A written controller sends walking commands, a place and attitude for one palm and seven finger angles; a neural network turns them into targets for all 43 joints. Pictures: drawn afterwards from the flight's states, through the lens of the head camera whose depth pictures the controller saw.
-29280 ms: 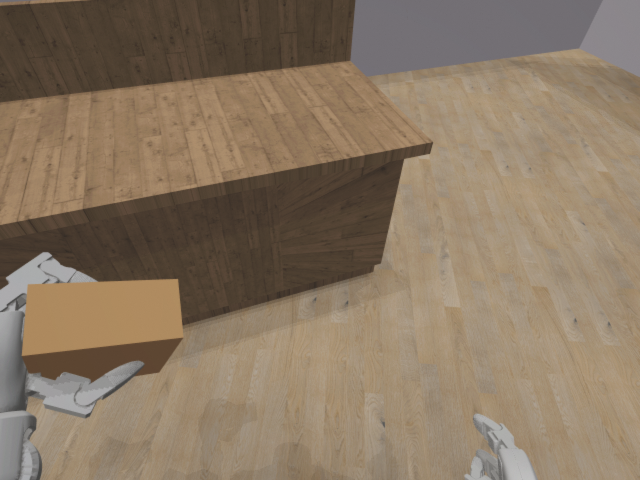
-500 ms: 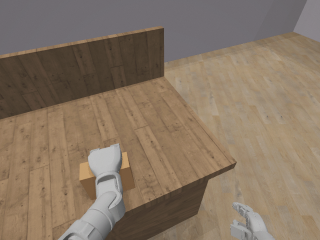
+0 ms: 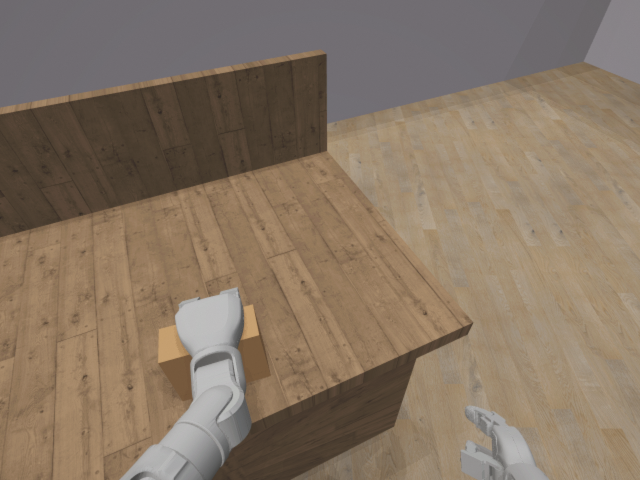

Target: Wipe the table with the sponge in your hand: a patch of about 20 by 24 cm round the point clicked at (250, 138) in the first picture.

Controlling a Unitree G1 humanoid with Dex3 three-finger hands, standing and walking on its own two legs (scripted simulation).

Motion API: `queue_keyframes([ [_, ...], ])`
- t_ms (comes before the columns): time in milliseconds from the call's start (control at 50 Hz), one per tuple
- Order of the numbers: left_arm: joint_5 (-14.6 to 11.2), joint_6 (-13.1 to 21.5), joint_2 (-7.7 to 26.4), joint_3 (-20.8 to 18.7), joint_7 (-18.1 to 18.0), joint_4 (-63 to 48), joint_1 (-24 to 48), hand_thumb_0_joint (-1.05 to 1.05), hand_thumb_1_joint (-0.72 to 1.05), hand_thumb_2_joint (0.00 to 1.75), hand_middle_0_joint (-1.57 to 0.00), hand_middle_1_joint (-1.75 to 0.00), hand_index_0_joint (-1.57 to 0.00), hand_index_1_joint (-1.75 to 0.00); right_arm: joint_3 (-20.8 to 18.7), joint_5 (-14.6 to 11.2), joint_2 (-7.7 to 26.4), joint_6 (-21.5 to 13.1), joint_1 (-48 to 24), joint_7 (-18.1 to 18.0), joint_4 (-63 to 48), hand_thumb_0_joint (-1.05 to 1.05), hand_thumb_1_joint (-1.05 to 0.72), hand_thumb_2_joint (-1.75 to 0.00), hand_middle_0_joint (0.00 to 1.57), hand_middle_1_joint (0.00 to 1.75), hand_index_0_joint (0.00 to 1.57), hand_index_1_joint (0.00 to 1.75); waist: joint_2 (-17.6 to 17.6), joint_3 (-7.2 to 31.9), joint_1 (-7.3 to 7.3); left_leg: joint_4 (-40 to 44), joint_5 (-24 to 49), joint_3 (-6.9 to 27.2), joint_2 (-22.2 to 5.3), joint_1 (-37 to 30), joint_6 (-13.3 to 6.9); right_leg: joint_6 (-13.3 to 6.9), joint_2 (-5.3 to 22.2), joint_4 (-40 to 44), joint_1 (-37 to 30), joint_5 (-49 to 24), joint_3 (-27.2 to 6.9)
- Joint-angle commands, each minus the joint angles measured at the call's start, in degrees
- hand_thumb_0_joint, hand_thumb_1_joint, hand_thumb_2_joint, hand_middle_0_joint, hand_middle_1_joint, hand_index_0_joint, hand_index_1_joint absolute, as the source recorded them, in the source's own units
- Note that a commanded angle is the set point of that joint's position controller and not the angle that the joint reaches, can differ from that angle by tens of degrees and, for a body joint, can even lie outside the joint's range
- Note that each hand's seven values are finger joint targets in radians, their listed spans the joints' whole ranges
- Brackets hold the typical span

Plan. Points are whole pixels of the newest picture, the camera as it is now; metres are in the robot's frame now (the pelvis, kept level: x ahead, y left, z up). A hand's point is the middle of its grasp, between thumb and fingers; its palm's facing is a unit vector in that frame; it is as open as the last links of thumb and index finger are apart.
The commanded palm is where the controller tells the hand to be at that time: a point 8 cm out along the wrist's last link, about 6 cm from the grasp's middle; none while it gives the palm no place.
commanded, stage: wipe back along the third lane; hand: left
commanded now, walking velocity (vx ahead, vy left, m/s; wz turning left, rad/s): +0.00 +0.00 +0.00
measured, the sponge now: (220, 360) +0.30 +0.19 -0.06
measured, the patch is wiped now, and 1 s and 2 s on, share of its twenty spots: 1.00 1.00 1.00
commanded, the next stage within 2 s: slide back across to the middle lane in 0.30 s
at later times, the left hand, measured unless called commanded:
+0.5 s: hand (221, 342) +0.30 +0.18 -0.02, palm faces -0.07 -0.02 -1.00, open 9.7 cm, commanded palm +0.26 +0.16 +0.02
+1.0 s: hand (201, 357) +0.28 +0.20 -0.01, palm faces -0.06 -0.11 -0.99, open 9.7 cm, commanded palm +0.23 +0.21 +0.03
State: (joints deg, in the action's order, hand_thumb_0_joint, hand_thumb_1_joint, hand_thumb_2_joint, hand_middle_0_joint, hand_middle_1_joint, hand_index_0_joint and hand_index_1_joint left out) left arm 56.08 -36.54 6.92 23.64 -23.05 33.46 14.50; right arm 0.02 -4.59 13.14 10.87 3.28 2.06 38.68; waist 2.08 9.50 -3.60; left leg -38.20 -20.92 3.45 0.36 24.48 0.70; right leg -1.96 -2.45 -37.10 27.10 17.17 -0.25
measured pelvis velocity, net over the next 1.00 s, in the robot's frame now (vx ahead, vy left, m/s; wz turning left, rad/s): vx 0.01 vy -0.01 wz -0.02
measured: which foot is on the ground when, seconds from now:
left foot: down 0.00-1.00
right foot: down 0.00-1.00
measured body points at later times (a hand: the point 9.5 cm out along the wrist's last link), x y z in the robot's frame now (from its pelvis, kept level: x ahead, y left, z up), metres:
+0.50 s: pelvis -0.01 +0.00 +0.00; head -0.01 -0.02 +0.45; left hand +0.30 +0.18 +0.04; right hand +0.20 -0.21 -0.11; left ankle -0.02 +0.13 -0.72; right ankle +0.01 -0.10 -0.72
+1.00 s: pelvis +0.01 -0.01 +0.01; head -0.01 -0.03 +0.46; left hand +0.27 +0.20 +0.04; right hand +0.24 -0.23 -0.07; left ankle -0.02 +0.13 -0.72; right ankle +0.01 -0.10 -0.72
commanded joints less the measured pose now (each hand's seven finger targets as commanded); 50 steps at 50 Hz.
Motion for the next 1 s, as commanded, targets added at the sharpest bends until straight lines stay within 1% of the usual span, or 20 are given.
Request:
queue_keyframes([
  [0,-2.33,0.65,-2.92,-0.71,2.19,-1.98,7.05,0.00,0.10,1.30,-1.20,-1.60,-1.20,-1.60,-2.07,-0.09,6.19,-2.87,-11.09,-0.43,-8.97,0.00,-0.90,-0.90,0.20,0.30,0.20,0.30,-7.62,6.38,0.67,4.67,10.81,-2.48,1.54,0.16,-1.49,-2.44,0.00,5.18,-7.16,-13.34,1.37],
  [60,-1.92,0.77,-5.20,1.75,2.14,-0.61,9.30,0.00,0.10,1.30,-1.20,-1.60,-1.20,-1.60,-2.05,-0.06,5.97,-2.89,-10.33,-0.29,-8.89,0.00,-0.90,-0.90,0.20,0.30,0.20,0.30,-7.84,6.44,1.53,4.34,10.56,-2.49,1.51,-0.08,-1.49,-2.37,0.00,4.58,-6.11,-11.95,2.24],
  [100,-1.97,1.06,-3.57,-0.58,2.00,0.16,9.16,0.00,0.10,1.30,-1.20,-1.60,-1.20,-1.60,-2.20,0.05,6.20,-3.14,-10.51,-0.39,-8.84,0.00,-0.90,-0.90,0.20,0.30,0.20,0.30,-7.64,7.17,0.63,4.45,10.24,-2.20,1.42,0.38,-1.42,-2.64,-0.27,4.60,-5.86,-11.02,2.01],
  [180,-1.99,1.34,-5.44,1.35,1.53,2.17,12.58,0.00,0.10,1.30,-1.20,-1.60,-1.20,-1.60,-2.03,0.05,5.93,-3.22,-9.80,-0.55,-8.42,0.00,-0.90,-0.90,0.20,0.30,0.20,0.30,-8.59,6.27,1.99,4.15,8.52,-2.27,1.55,1.00,-1.46,-2.26,-0.09,4.54,-4.51,-8.71,2.41],
  [200,-1.90,1.49,-3.70,-0.96,1.36,2.32,11.80,0.00,0.10,1.30,-1.20,-1.60,-1.20,-1.60,-2.25,0.16,6.11,-3.32,-9.89,-0.55,-8.19,0.00,-0.90,-0.90,0.20,0.30,0.20,0.30,-8.43,7.29,1.01,4.04,9.16,-2.01,1.43,1.06,-1.37,-2.62,-0.36,4.39,-4.75,-9.46,2.00],
  [260,-1.93,1.63,-6.56,2.14,1.29,2.66,12.73,0.00,0.10,1.30,-1.20,-1.60,-1.20,-1.60,-2.11,0.16,5.85,-3.26,-9.68,-0.29,-8.46,0.00,-0.90,-0.90,0.20,0.30,0.20,0.30,-8.80,7.22,1.90,3.55,9.18,-2.17,1.63,1.08,-1.46,-2.34,-0.10,3.97,-4.51,-9.80,2.49],
  [300,-2.28,1.80,-4.47,-0.64,0.97,3.08,12.29,0.00,0.10,1.30,-1.20,-1.60,-1.20,-1.60,-2.34,0.25,6.03,-3.32,-9.76,-0.40,-8.17,0.00,-0.90,-0.90,0.20,0.30,0.20,0.30,-8.90,8.27,0.98,3.64,9.23,-1.98,1.48,1.35,-1.41,-2.54,-0.28,4.17,-4.88,-9.70,2.04],
  [380,-2.57,1.63,-6.52,1.61,0.84,4.11,12.05,0.00,0.10,1.30,-1.20,-1.60,-1.20,-1.60,-2.12,0.22,5.75,-3.16,-9.48,-0.28,-8.23,0.00,-0.90,-0.90,0.20,0.30,0.20,0.30,-9.78,7.32,1.72,3.41,8.41,-2.32,1.78,1.98,-1.49,-2.16,0.10,4.24,-5.05,-9.48,2.23],
  [400,-2.71,1.84,-3.49,-1.65,0.78,2.77,11.53,0.00,0.10,1.30,-1.20,-1.60,-1.20,-1.60,-2.25,0.24,6.00,-3.13,-10.11,-0.39,-8.30,0.00,-0.90,-0.90,0.20,0.30,0.20,0.30,-8.53,8.65,0.56,3.71,8.86,-2.11,1.58,1.75,-1.39,-2.48,-0.07,4.41,-5.66,-9.78,1.61],
  [480,-2.87,1.67,-2.46,-1.60,0.75,-0.17,11.53,0.00,0.10,1.30,-1.20,-1.60,-1.20,-1.60,-2.01,0.04,5.56,-2.96,-10.68,-0.83,-9.07,0.00,-0.90,-0.90,0.20,0.30,0.20,0.30,-7.80,8.66,0.76,4.48,8.20,-2.63,1.84,0.87,-1.59,-2.04,0.35,5.36,-7.70,-8.50,1.25],
  [500,-3.02,1.67,-0.14,-4.26,0.76,-1.55,9.95,0.00,0.10,1.30,-1.20,-1.60,-1.20,-1.60,-2.13,0.06,5.80,-3.02,-11.17,-0.93,-9.24,0.00,-0.90,-0.90,0.20,0.30,0.20,0.30,-7.33,9.80,-0.41,4.89,9.01,-2.37,1.74,0.51,-1.53,-2.35,0.13,5.50,-8.69,-9.34,0.88],
  [560,-3.03,1.28,-0.41,-2.90,1.17,-4.44,6.96,0.00,0.10,1.30,-1.20,-1.60,-1.20,-1.60,-1.83,-0.09,5.43,-2.99,-11.61,-0.93,-10.17,0.00,-0.90,-0.90,0.20,0.30,0.20,0.30,-7.48,9.02,-0.17,5.36,9.82,-2.96,2.05,-0.23,-1.79,-1.93,0.63,6.24,-11.29,-11.09,0.61],
  [600,-2.70,1.03,4.02,-7.19,1.42,-6.65,4.44,0.00,0.10,1.30,-1.20,-1.60,-1.20,-1.60,-1.85,-0.06,5.95,-2.92,-12.48,-1.21,-10.33,0.00,-0.90,-0.90,0.20,0.30,0.20,0.30,-7.59,9.15,-1.51,6.26,10.36,-2.67,1.92,-0.43,-1.70,-2.13,0.55,7.03,-12.71,-11.76,-0.50],
  [640,-2.22,0.92,4.32,-6.41,1.62,-8.81,5.82,0.00,0.10,1.30,-1.20,-1.60,-1.20,-1.60,-1.65,-0.14,5.72,-2.96,-12.31,-1.35,-10.41,0.00,-0.90,-0.90,0.20,0.30,0.20,0.30,-7.19,7.88,-0.54,6.62,10.19,-2.98,2.00,-1.31,-1.89,-1.86,0.73,7.48,-12.96,-11.91,-0.47],
  [660,-1.89,0.74,3.25,-5.41,1.93,-9.06,3.65,0.00,0.10,1.30,-1.20,-1.60,-1.20,-1.60,-1.63,-0.10,5.70,-3.15,-12.44,-1.30,-10.51,0.00,-0.90,-0.90,0.20,0.30,0.20,0.30,-7.69,7.46,-0.60,6.85,10.78,-3.09,2.04,-1.58,-1.93,-1.83,0.74,7.47,-13.48,-12.68,-0.25],
  [700,-1.41,0.57,7.15,-9.31,2.35,-9.88,0.51,0.00,0.10,1.30,-1.20,-1.60,-1.20,-1.60,-1.75,-0.04,6.25,-3.20,-12.95,-1.37,-10.43,0.00,-0.90,-0.90,0.20,0.30,0.20,0.30,-8.02,7.51,-1.76,7.22,11.93,-2.81,2.06,-1.72,-1.86,-2.17,0.69,7.85,-14.80,-15.23,-1.46],
  [820,0.10,0.70,7.82,-8.65,3.86,-13.63,-3.13,0.00,0.10,1.30,-1.20,-1.60,-1.20,-1.60,-1.42,-0.04,6.11,-3.67,-13.27,-1.77,-11.01,0.00,-0.90,-0.90,0.20,0.30,0.20,0.30,-5.25,6.24,-1.55,7.89,12.22,-3.40,2.54,-3.19,-2.03,-1.97,0.90,8.24,-15.80,-16.49,-1.99],
  [900,1.10,1.83,11.45,-12.66,4.13,-15.06,-6.19,0.00,0.10,1.30,-1.20,-1.60,-1.20,-1.60,-1.66,0.07,6.54,-4.29,-13.32,-1.92,-10.84,0.00,-0.90,-0.90,0.20,0.30,0.20,0.30,-5.08,7.30,-2.50,7.96,14.28,-2.73,2.55,-3.89,-1.76,-2.51,0.49,7.63,-16.44,-19.93,-2.78],
  [920,1.26,2.08,9.76,-10.72,4.26,-15.72,-7.74,0.00,0.10,1.30,-1.20,-1.60,-1.20,-1.60,-1.53,0.13,6.16,-4.40,-13.08,-1.88,-11.31,0.00,-0.90,-0.90,0.20,0.30,0.20,0.30,-4.58,7.45,-2.18,7.64,15.08,-2.95,2.64,-4.26,-1.86,-2.36,0.71,7.03,-16.95,-21.50,-2.15],
  [980,1.48,2.89,11.31,-12.35,4.09,-16.17,-10.33,0.00,0.10,1.30,-1.20,-1.60,-1.20,-1.60,-1.64,0.17,6.27,-4.71,-12.89,-1.80,-11.11,0.00,-0.90,-0.90,0.20,0.30,0.20,0.30,-6.71,7.03,-2.03,7.39,15.40,-3.14,2.65,-3.87,-1.68,-2.06,0.85,7.08,-17.34,-24.45,-2.98],
])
